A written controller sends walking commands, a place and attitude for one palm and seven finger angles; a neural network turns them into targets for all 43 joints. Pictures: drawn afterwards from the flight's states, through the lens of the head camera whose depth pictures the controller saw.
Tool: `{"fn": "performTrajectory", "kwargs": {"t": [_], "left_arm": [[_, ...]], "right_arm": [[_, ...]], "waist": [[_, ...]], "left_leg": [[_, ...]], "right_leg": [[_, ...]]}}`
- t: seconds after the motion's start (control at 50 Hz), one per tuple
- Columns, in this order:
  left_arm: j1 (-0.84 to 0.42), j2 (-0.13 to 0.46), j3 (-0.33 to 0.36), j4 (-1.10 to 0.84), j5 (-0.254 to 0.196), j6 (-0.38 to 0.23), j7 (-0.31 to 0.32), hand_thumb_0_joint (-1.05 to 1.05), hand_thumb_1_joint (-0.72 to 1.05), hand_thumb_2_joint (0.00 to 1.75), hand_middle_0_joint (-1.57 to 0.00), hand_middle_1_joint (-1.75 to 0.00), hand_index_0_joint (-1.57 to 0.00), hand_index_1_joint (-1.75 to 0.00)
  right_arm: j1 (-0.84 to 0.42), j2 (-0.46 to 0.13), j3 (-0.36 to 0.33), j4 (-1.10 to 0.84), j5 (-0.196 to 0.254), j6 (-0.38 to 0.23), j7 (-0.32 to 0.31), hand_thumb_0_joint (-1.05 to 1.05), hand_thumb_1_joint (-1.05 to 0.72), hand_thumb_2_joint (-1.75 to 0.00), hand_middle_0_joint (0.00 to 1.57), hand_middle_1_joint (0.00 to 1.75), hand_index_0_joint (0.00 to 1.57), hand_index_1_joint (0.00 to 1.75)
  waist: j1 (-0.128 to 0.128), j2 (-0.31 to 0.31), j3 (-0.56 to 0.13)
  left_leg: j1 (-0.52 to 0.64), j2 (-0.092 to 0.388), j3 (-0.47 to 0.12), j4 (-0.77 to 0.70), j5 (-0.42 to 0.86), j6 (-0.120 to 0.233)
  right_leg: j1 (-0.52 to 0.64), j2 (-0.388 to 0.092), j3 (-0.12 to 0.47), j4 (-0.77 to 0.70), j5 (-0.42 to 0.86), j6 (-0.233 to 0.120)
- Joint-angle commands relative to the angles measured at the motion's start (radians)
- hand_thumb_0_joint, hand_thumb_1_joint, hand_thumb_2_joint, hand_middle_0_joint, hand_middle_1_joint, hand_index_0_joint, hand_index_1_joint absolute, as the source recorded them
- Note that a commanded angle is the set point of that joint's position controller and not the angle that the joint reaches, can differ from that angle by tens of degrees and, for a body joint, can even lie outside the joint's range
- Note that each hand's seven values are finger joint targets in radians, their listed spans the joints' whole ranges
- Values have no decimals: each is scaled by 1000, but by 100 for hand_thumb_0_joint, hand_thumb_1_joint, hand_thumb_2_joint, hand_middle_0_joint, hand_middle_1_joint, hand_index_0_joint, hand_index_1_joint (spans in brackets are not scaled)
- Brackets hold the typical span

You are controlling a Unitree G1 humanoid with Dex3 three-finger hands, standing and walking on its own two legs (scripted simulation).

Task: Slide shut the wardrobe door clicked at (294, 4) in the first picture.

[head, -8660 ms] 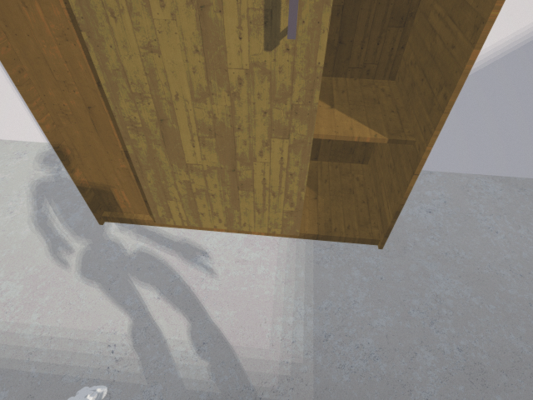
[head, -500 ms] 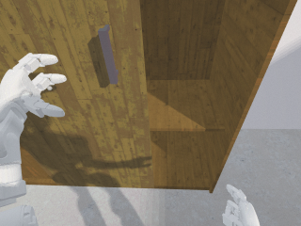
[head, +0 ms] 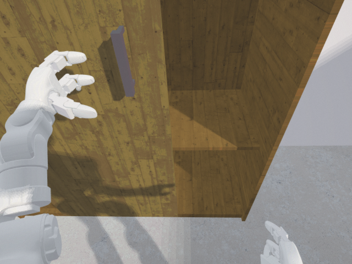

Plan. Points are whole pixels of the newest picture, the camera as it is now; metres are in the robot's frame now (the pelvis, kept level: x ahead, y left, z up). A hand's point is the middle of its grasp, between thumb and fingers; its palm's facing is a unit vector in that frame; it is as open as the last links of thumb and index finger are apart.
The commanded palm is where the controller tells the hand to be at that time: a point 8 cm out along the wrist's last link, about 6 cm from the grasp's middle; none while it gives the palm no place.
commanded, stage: move the hooked fingers beside the handle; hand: left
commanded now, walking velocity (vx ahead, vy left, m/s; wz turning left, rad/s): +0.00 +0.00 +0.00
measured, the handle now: (125, 62) +0.51 +0.16 +0.24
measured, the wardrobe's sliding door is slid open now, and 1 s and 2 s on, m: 0.37 0.37 0.37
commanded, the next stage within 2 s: feel for the door with the fingertips in 1.44 s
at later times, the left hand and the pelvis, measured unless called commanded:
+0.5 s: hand (96, 78) +0.43 +0.20 +0.24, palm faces +0.07 -1.00 -0.02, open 14.0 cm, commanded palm +0.40 +0.26 +0.24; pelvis +0.00 +0.00 +0.00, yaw -1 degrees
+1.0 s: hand (99, 76) +0.43 +0.20 +0.25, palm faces +0.07 -1.00 -0.01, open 14.0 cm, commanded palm +0.41 +0.25 +0.24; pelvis +0.00 +0.00 +0.00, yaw -1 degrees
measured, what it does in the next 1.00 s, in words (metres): stands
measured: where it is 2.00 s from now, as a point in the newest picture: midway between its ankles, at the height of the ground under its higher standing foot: outside the picture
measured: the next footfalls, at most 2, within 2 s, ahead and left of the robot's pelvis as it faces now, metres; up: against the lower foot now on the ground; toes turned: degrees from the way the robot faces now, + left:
none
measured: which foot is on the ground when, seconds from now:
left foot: down 0.00-1.00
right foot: down 0.00-1.00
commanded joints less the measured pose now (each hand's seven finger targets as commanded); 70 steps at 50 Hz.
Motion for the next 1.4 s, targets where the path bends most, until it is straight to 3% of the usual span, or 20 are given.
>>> {"fn": "performTrajectory", "kwargs": {"t": [0.0,0.02,0.08,0.12,0.26,0.36,0.42,0.52,0.56,0.64,0.72,0.78,0.84,0.9,0.96,1.02,1.1,1.2,1.34,1.38], "left_arm": [[-456,280,80,-166,-8,-77,11,0,-50,30,-30,-120,-30,-120],[-450,306,97,-145,-2,-80,17,0,-50,30,-30,-120,-30,-120],[-508,267,55,-148,5,-90,21,0,-50,30,-30,-120,-30,-120],[-483,323,109,-145,8,-104,25,0,-50,30,-30,-120,-30,-120],[-582,229,4,-63,10,-125,10,0,-50,30,-30,-120,-30,-120],[-646,285,43,14,26,-143,38,0,-50,30,-30,-120,-30,-120],[-683,270,20,56,35,-167,45,0,-50,30,-30,-120,-30,-120],[-693,305,54,62,55,-208,53,0,-50,30,-30,-120,-30,-120],[-627,338,97,77,52,-208,46,0,-50,30,-30,-120,-30,-120],[-526,310,91,80,43,-185,26,0,-50,30,-30,-120,-30,-120],[-580,261,38,-17,37,-170,25,0,-50,30,-30,-120,-30,-120],[-663,267,34,-5,30,-164,39,0,-50,30,-30,-120,-30,-120],[-734,226,-12,-50,43,-181,60,0,-50,30,-30,-120,-30,-120],[-714,228,4,-17,41,-184,69,0,-50,30,-30,-120,-30,-120],[-677,223,2,114,44,-163,75,0,-50,30,-30,-120,-30,-120],[-643,281,52,122,61,-164,83,0,-50,30,-30,-120,-30,-120],[-632,277,55,46,59,-188,72,0,-50,30,-30,-120,-30,-120],[-607,273,57,20,45,-173,55,0,-50,30,-30,-120,-30,-120],[-687,175,-41,-47,33,-164,58,0,-50,30,-30,-120,-30,-120],[-691,201,-8,-22,29,-160,69,0,-50,30,-30,-120,-30,-120]], "right_arm": [[-117,-112,-50,-148,-3,-51,-10,0,-90,-90,20,30,20,30],[-109,-115,-50,-145,-5,-46,-9,0,-90,-90,20,30,20,30],[-101,-113,-54,-148,-4,-48,-9,0,-90,-90,20,30,20,30],[-95,-115,-57,-151,-9,-46,-7,0,-90,-90,20,30,20,30],[-68,-118,-61,-133,-1,-51,-9,0,-90,-90,20,30,20,30],[-39,-124,-66,-114,-8,-50,-11,0,-90,-90,20,30,20,30],[-20,-124,-69,-107,-9,-47,-11,0,-90,-90,20,30,20,30],[1,-124,-73,-116,-17,-50,-2,0,-90,-90,20,30,20,30],[6,-127,-75,-122,-15,-43,1,0,-90,-90,20,30,20,30],[0,-132,-79,-137,-10,-31,7,0,-90,-90,20,30,20,30],[-13,-126,-81,-142,-6,-27,5,0,-90,-90,20,30,20,30],[-3,-131,-82,-120,-6,-33,-6,0,-90,-90,20,30,20,30],[-10,-123,-78,-113,-11,-44,-9,0,-90,-90,20,30,20,30],[-9,-122,-75,-103,-14,-48,-10,0,-90,-90,20,30,20,30],[-1,-128,-73,-85,-11,-41,-10,0,-90,-90,20,30,20,30],[-1,-128,-75,-101,-16,-32,-6,0,-90,-90,20,30,20,30],[-15,-117,-74,-131,-14,-28,0,0,-90,-90,20,30,20,30],[-17,-120,-75,-134,-11,-25,0,0,-90,-90,20,30,20,30],[-28,-116,-74,-122,-8,-32,-7,0,-90,-90,20,30,20,30],[-17,-121,-77,-109,-12,-38,-10,0,-90,-90,20,30,20,30]], "waist": [[-1,-38,-264],[6,-23,-249],[-9,-22,-261],[8,-24,-300],[-32,-7,-245],[-35,-31,-267],[-41,-55,-278],[-22,15,-342],[-10,-29,-351],[-5,-76,-292],[-24,-7,-278],[-49,-34,-271],[-58,46,-297],[-48,1,-320],[-47,-51,-242],[-20,-41,-285],[-15,-50,-325],[-22,-45,-301],[-53,20,-290],[-50,-22,-294]], "left_leg": [[67,8,-43,-42,289,10],[52,7,-46,-46,282,7],[67,9,-44,-46,287,9],[70,8,-37,-40,318,11],[72,7,-37,-44,272,14],[53,7,-34,-43,252,16],[49,11,-31,-42,256,18],[60,6,-26,-35,324,16],[49,10,-21,-39,356,17],[22,15,-13,-49,355,19],[54,15,-13,-42,332,19],[61,16,-22,-46,264,20],[97,14,-32,-41,270,15],[97,16,-36,-41,300,13],[46,17,-35,-50,247,14],[38,14,-27,-47,288,14],[57,18,-20,-42,353,16],[56,18,-19,-45,342,15],[102,17,-32,-40,306,13],[98,17,-39,-39,298,14]], "right_leg": [[89,9,32,-38,293,-17],[95,8,31,-42,276,-21],[85,10,33,-42,286,-19],[126,9,39,-41,320,-20],[56,16,39,-57,280,-20],[69,15,46,-62,266,-18],[76,15,46,-60,270,-16],[129,11,53,-45,346,-24],[159,14,51,-36,396,-21],[148,16,42,-38,403,-18],[101,18,42,-50,349,-20],[56,25,45,-65,278,-15],[44,22,45,-63,258,-22],[69,23,43,-53,289,-22],[41,22,41,-63,253,-19],[90,16,45,-53,293,-23],[128,16,48,-37,374,-21],[114,19,45,-44,368,-19],[53,24,42,-60,295,-22],[50,27,40,-60,286,-21]]}}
